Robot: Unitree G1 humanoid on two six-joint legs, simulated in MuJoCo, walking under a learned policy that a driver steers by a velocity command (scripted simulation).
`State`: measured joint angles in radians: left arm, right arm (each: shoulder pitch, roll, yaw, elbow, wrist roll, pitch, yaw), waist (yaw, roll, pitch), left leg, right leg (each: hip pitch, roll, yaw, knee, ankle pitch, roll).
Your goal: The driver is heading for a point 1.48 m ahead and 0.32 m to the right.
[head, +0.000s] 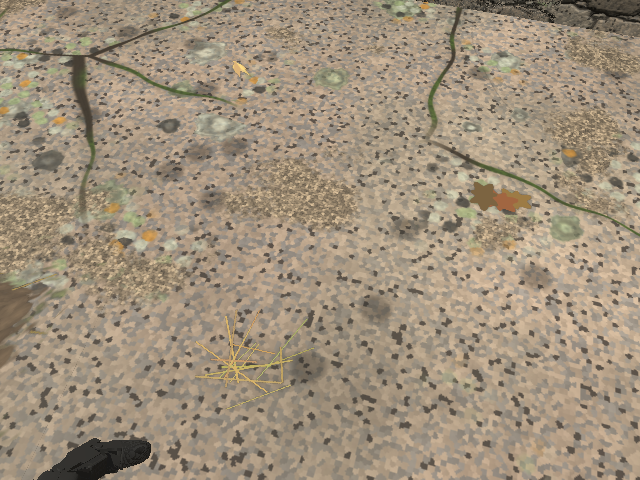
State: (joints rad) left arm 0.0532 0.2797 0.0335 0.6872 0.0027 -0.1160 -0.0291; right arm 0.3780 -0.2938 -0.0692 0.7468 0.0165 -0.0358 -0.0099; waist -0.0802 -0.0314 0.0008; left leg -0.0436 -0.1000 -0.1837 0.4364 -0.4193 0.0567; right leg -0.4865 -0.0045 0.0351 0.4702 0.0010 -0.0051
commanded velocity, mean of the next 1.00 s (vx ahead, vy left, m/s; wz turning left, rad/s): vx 0.50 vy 0.00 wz -0.21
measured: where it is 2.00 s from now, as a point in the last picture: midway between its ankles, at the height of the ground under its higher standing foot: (397, 246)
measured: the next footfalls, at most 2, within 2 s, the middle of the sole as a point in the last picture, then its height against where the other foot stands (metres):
left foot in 0.52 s outside the picture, level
right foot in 1.02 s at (387, 389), level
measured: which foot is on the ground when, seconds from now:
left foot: down 0.00-0.04, up 0.06-0.50, down 0.52-1.00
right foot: down 0.00-0.52, up 0.54-1.00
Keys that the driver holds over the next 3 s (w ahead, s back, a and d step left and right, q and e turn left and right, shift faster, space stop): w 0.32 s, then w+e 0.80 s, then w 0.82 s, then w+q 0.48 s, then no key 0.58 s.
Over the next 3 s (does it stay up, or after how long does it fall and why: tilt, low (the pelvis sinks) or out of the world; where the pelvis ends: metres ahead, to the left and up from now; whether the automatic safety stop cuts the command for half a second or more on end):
stays up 1.43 -0.39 0.01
